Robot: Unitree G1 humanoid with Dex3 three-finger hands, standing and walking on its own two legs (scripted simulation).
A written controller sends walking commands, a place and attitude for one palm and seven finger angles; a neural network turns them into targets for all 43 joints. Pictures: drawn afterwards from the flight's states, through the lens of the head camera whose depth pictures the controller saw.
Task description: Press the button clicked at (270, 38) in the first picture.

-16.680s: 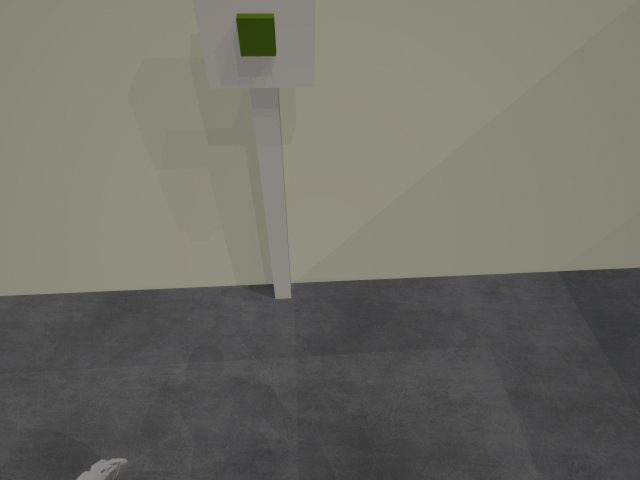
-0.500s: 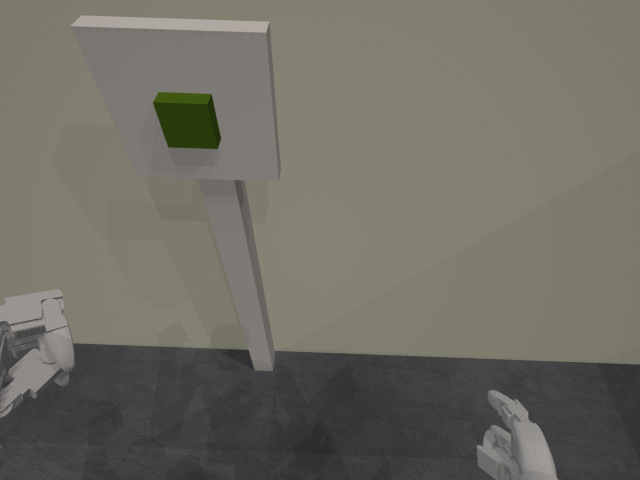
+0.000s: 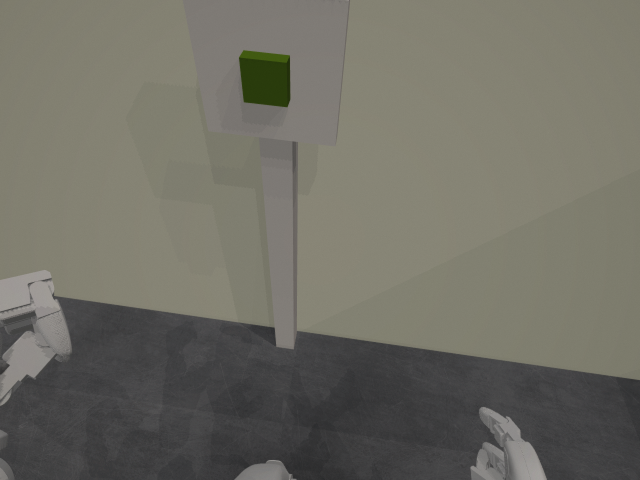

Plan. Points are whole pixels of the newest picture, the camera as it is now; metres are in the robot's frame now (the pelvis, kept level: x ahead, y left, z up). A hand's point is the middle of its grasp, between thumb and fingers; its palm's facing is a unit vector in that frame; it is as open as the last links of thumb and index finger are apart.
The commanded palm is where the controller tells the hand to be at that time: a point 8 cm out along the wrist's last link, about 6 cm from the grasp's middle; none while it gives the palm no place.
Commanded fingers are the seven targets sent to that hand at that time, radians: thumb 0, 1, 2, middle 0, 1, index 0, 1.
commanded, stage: step back with the hand held close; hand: left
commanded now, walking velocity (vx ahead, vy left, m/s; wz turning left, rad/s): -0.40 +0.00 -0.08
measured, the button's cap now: (266, 78) +0.59 +0.14 +0.20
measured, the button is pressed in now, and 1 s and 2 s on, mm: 0 0 0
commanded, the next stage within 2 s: stop stepping back and stand still in 0.30 s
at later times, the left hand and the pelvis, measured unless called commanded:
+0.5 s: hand (36, 404) +0.14 +0.22 +0.18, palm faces +0.19 -0.91 -0.37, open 3.1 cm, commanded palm +0.08 +0.28 +0.20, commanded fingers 0.00 0.90 0.90 -1.30 -1.50 -1.30 -1.50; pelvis -0.09 +0.03 +0.00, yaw -10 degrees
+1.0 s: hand out of the picture +0.05 +0.27 +0.19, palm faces +0.26 -0.89 -0.38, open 3.1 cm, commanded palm -0.02 +0.32 +0.20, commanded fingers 0.00 0.90 0.90 -1.30 -1.50 -1.30 -1.50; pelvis -0.19 +0.06 +0.01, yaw -8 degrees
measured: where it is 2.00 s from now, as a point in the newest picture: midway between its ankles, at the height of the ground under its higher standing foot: outside the picture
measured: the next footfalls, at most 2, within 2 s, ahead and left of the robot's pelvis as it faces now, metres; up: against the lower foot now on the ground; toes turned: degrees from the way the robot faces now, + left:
right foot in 0.34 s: -0.13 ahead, -0.08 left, +0.00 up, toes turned -17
left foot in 0.46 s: +0.06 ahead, +0.07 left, +0.00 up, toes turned -9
